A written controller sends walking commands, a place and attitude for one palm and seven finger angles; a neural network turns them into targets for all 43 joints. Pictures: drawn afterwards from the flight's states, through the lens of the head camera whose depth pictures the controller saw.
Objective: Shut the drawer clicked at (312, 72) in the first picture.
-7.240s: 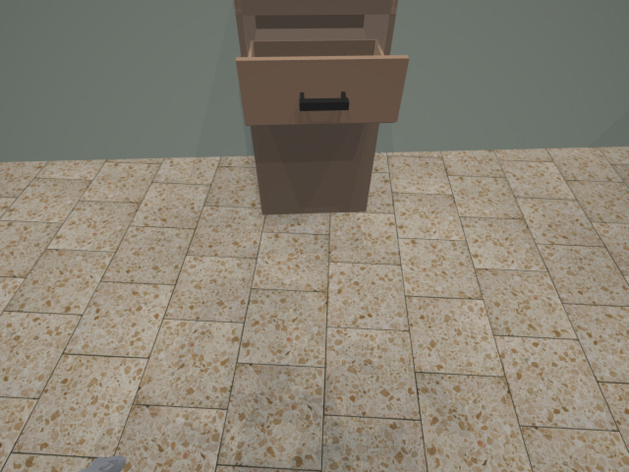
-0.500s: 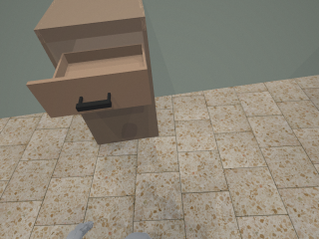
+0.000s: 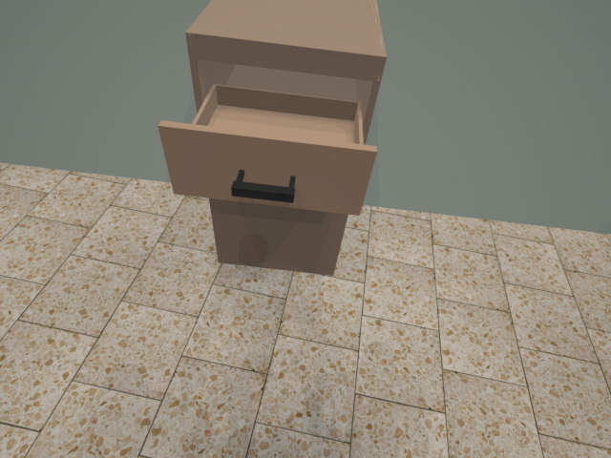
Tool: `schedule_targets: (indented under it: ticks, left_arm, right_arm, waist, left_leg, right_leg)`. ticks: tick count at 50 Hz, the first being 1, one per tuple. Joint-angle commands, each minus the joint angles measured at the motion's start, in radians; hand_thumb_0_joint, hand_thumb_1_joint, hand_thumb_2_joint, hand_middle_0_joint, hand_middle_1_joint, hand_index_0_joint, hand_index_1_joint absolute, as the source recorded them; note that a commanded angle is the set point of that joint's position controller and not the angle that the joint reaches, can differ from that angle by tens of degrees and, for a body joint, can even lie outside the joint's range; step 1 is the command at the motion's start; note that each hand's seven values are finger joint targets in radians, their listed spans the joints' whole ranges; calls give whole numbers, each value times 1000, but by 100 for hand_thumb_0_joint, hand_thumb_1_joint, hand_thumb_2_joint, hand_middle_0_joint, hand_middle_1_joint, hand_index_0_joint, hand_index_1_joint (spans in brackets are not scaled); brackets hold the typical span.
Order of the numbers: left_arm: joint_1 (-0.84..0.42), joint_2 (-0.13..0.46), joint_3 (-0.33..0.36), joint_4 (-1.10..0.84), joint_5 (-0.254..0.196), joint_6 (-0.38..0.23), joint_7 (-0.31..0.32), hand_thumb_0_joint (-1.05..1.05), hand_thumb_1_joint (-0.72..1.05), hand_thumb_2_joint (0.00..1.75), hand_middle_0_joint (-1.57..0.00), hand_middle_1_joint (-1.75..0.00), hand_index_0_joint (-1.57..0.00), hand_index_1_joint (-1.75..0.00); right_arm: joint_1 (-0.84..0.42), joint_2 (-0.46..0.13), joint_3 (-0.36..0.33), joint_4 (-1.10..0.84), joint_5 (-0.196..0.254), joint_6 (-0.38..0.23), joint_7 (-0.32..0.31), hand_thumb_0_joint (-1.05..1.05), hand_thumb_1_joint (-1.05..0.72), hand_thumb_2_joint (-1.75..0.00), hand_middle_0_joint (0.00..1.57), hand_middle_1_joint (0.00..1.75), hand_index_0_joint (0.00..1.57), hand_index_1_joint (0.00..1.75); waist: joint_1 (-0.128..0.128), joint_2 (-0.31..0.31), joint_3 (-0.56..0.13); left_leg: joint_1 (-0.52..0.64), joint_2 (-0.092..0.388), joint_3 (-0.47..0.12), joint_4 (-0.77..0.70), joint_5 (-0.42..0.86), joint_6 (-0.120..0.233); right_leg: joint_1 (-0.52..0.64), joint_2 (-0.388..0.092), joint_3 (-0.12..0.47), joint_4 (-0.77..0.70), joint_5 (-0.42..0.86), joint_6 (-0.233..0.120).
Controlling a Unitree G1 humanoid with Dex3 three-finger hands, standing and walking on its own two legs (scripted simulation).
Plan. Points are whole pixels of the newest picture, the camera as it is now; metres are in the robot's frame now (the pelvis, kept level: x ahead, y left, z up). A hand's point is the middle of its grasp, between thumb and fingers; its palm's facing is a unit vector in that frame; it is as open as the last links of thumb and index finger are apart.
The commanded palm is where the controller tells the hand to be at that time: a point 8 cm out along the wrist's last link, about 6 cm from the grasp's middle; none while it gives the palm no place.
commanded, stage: take the last steps up to it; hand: left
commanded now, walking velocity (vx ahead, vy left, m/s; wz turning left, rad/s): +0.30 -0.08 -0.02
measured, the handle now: (265, 184) +0.62 +0.14 -0.03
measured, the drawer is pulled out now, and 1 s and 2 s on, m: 0.30 0.30 0.30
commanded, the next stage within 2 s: come to a stop and stand still in 0.94 s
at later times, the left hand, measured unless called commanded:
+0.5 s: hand (243, 428) +0.20 +0.10 -0.17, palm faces +0.04 -0.98 -0.21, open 7.3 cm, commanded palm none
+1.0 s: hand (239, 429) +0.20 +0.11 -0.19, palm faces +0.11 -0.99 -0.13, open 7.4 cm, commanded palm none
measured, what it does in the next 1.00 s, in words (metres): walks ahead: right foot, then left foot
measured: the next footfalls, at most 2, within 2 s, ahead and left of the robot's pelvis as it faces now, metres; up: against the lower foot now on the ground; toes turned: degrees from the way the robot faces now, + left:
right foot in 0.36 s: +0.20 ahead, -0.17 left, +0.00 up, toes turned -8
left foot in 0.86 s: +0.32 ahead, +0.06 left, +0.00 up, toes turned +10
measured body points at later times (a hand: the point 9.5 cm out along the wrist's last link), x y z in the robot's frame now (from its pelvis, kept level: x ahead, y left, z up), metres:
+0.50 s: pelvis +0.12 -0.07 -0.01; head +0.12 -0.09 +0.44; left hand +0.20 +0.16 -0.15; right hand +0.05 -0.30 -0.17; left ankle +0.05 +0.06 -0.66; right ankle +0.16 -0.16 -0.74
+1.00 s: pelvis +0.27 -0.04 -0.01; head +0.28 -0.02 +0.44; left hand +0.20 +0.16 -0.17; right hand +0.36 -0.27 -0.14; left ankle +0.28 +0.05 -0.74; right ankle +0.22 -0.16 -0.67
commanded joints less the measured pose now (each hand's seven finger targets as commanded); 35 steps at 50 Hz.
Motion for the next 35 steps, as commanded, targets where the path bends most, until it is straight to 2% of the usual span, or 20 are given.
schedule_targets:
  ticks: [1,4,8,12,13,15,16,17,18,19,20,21,22,23,25,26,27,28,32,35]
  left_arm:
    - [-52,28,5,-66,-6,-38,-7,0,90,90,-20,-30,-20,-30]
    - [-96,22,7,-79,-8,-38,-9,0,90,90,-20,-30,-20,-30]
    - [-180,5,8,-102,-12,-41,-16,0,90,90,-20,-30,-20,-30]
    - [-223,-20,12,-116,-15,-51,-21,0,90,90,-20,-30,-20,-30]
    - [-228,-17,14,-118,-15,-55,-21,0,90,90,-20,-30,-20,-30]
    - [-158,-19,22,-94,-14,-66,-21,0,90,90,-20,-30,-20,-30]
    - [-50,5,28,-55,-12,-75,-18,0,90,90,-20,-30,-20,-30]
    - [91,63,42,-9,-8,-90,-10,0,90,90,-20,-30,-20,-30]
    - [212,178,68,21,-6,-99,5,0,90,90,-20,-30,-20,-30]
    - [234,194,64,24,-26,-93,12,0,90,90,-20,-30,-20,-30]
    - [130,161,58,2,-25,-89,14,0,90,90,-20,-30,-20,-30]
    - [48,115,47,-21,-23,-87,18,0,90,90,-20,-30,-20,-30]
    - [-10,63,33,-35,-20,-90,24,0,90,90,-20,-30,-20,-30]
    - [-37,33,25,-39,-17,-92,29,0,90,90,-20,-30,-20,-30]
    - [-44,-1,11,-34,-13,-101,29,0,90,90,-20,-30,-20,-30]
    - [-36,-10,14,-34,-11,-104,30,0,90,90,-20,-30,-20,-30]
    - [-31,-3,14,-31,-11,-106,30,0,90,90,-20,-30,-20,-30]
    - [-5,2,11,-20,-12,-110,29,0,90,90,-20,-30,-20,-30]
    - [48,23,12,5,-13,-118,24,0,90,90,-20,-30,-20,-30]
    - [87,32,14,25,-9,-118,24,0,90,90,-20,-30,-20,-30]
  right_arm:
    - [117,-155,-45,10,6,-33,-17,0,-90,-90,20,30,20,30]
    - [160,-155,-48,30,4,-40,-20,0,-90,-90,20,30,20,30]
    - [201,-155,-53,56,-2,-43,-21,0,-90,-90,20,30,20,30]
    - [207,-163,-59,77,-12,-41,-20,0,-90,-90,20,30,20,30]
    - [211,-162,-60,86,-15,-40,-19,0,-90,-90,20,30,20,30]
    - [205,-162,-58,94,-14,-38,-20,0,-90,-90,20,30,20,30]
    - [205,-154,-55,100,-9,-38,-19,0,-90,-90,20,30,20,30]
    - [212,-123,-50,99,1,-43,-11,0,-90,-90,20,30,20,30]
    - [237,-47,-34,68,11,-48,-2,0,-90,-90,20,30,20,30]
    - [184,-101,-43,47,12,-40,-5,0,-90,-90,20,30,20,30]
    - [126,-92,-55,41,10,-35,2,0,-90,-90,20,30,20,30]
    - [104,-86,-56,37,2,-29,6,0,-90,-90,20,30,20,30]
    - [114,-73,-57,45,-6,-20,10,0,-90,-90,20,30,20,30]
    - [145,-50,-58,56,-9,-10,13,0,-90,-90,20,30,20,30]
    - [183,-22,-54,70,-13,5,17,0,-90,-90,20,30,20,30]
    - [189,-16,-55,69,-15,11,18,0,-90,-90,20,30,20,30]
    - [175,-19,-55,61,-14,12,21,0,-90,-90,20,30,20,30]
    - [145,-17,-57,48,-12,10,26,0,-90,-90,20,30,20,30]
    - [36,-32,-56,9,-9,-2,35,0,-90,-90,20,30,20,30]
    - [-46,-28,-51,-16,-6,-16,38,0,-90,-90,20,30,20,30]
  waist:
    - [-51,172,82]
    - [-58,160,107]
    - [-77,166,141]
    - [-80,196,147]
    - [-81,181,143]
    - [-45,161,98]
    - [3,118,37]
    - [62,15,-55]
    - [89,-256,-149]
    - [99,-174,-162]
    - [72,-105,-69]
    - [39,-80,4]
    - [3,-44,43]
    - [-28,8,42]
    - [-60,-36,67]
    - [-67,-60,66]
    - [-64,-56,69]
    - [-52,-33,70]
    - [-26,-47,73]
    - [-5,-33,77]
  left_leg:
    - [51,247,-207,-252,108,133]
    - [83,274,-208,-264,133,151]
    - [68,292,-204,-272,120,156]
    - [8,288,-172,-233,135,140]
    - [-13,288,-177,-213,150,136]
    - [-41,255,-141,-119,203,106]
    - [-77,209,-98,21,244,76]
    - [-203,149,-31,252,206,36]
    - [-453,12,78,567,-212,-14]
    - [-472,43,-9,740,-328,3]
    - [-503,80,-36,825,-251,11]
    - [-525,112,-36,850,-172,7]
    - [-496,133,-33,831,-108,-4]
    - [-445,142,-27,791,-79,-16]
    - [-391,141,6,715,-25,-36]
    - [-384,142,19,677,-8,-45]
    - [-389,143,28,638,7,-51]
    - [-391,140,37,590,17,-54]
    - [-440,140,48,437,40,-63]
    - [-407,119,61,316,17,-52]
  right_leg:
    - [-186,-31,32,40,89,17]
    - [-232,-48,37,-12,109,22]
    - [-207,-53,24,-145,110,17]
    - [-87,-32,-10,-290,96,0]
    - [-37,-18,-22,-327,82,-8]
    - [122,23,-57,-439,134,-22]
    - [288,41,-62,-519,160,-33]
    - [523,-58,61,-568,130,-75]
    - [725,-340,438,-687,134,-181]
    - [609,-393,536,-778,6,-232]
    - [453,-368,516,-835,-224,-236]
    - [347,-346,470,-853,-273,-228]
    - [258,-311,368,-860,-203,-207]
    - [205,-281,280,-860,-119,-194]
    - [124,-225,151,-873,-3,-165]
    - [117,-214,123,-879,13,-166]
    - [124,-210,113,-886,22,-173]
    - [144,-209,119,-890,47,-181]
    - [259,-214,116,-876,112,-196]
    - [306,-223,116,-836,198,-204]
